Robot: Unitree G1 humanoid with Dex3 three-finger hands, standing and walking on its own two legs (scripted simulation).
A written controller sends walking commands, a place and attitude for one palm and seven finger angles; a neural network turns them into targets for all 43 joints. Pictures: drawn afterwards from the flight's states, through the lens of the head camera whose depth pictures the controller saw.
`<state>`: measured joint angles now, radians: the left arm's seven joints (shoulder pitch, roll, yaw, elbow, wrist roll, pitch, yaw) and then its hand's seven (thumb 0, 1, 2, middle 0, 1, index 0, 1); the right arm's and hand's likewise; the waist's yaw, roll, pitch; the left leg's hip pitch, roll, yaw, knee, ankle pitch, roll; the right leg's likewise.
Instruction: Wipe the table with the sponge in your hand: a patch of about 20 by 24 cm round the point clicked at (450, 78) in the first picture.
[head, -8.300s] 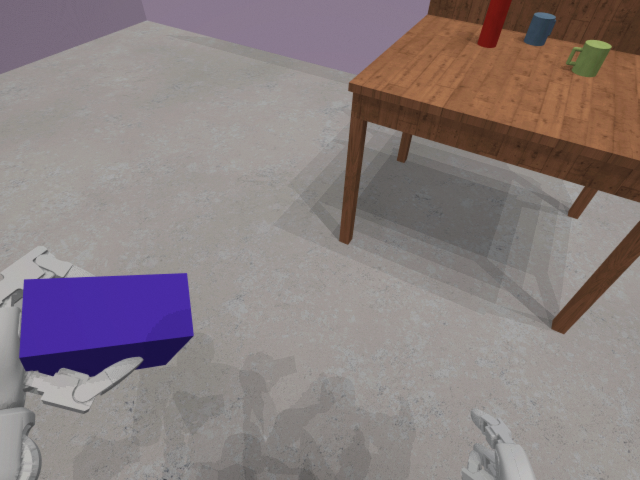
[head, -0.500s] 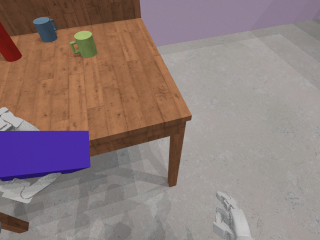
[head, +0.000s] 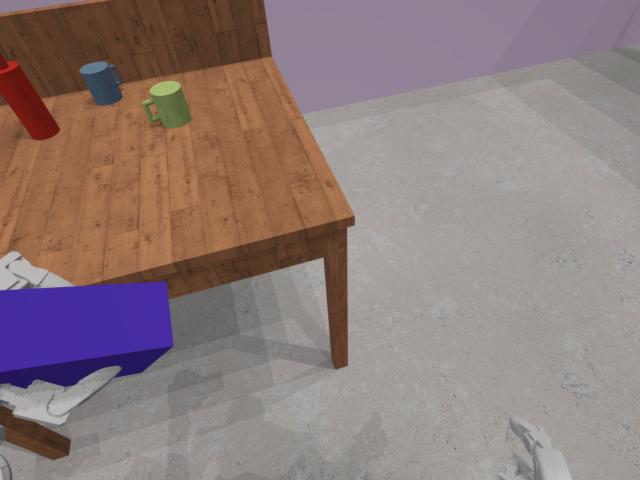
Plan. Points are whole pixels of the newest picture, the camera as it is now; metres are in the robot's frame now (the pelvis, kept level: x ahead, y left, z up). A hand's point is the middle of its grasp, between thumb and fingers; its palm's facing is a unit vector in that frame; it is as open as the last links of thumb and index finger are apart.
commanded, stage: come to a stop and stand still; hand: left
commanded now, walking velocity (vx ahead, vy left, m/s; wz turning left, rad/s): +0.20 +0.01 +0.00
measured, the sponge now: (107, 337) +0.22 +0.21 +0.16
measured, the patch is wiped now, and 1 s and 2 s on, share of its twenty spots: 0.00 0.00 0.00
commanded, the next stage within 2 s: look again from close up in 0.82 s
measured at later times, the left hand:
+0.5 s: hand (77, 420) +0.14 +0.20 +0.16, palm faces +0.46 -0.78 -0.43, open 9.8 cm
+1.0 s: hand (22, 400) +0.15 +0.23 +0.18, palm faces +0.46 -0.75 -0.47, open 9.8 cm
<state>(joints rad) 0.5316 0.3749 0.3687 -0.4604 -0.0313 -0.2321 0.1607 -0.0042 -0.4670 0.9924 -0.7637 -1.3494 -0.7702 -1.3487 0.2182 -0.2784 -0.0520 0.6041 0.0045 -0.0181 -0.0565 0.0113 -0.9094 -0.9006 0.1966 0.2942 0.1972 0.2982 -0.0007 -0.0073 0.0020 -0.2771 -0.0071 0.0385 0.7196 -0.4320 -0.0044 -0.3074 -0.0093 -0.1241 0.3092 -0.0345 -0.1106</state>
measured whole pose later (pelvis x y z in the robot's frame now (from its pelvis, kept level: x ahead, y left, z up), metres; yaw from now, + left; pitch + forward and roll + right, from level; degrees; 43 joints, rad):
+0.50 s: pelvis -0.07 -0.04 -0.02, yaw +2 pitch -2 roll +0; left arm 0.38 0.33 0.32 -0.43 0.00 -0.19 0.16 0.00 -0.47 0.99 -0.76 -1.35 -0.77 -1.35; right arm 0.23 -0.18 0.01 0.69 0.01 -0.10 -0.04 0.01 -0.90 -0.90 0.20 0.30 0.21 0.30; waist 0.03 0.07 0.05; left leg -0.37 0.11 0.01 0.80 -0.42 -0.02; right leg -0.26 -0.01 -0.13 0.62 -0.33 -0.04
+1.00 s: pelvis -0.09 -0.04 -0.01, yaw -1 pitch -1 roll -1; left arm 0.24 0.49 0.43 -0.37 0.00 -0.26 0.11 0.00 -0.47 0.99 -0.77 -1.35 -0.77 -1.35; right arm 0.19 -0.21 -0.02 0.59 0.00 -0.11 -0.04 0.01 -0.91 -0.90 0.20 0.29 0.20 0.30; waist 0.08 -0.02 0.08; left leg -0.31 0.00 0.02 0.62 -0.28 0.01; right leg -0.25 0.04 -0.09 0.47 -0.21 -0.06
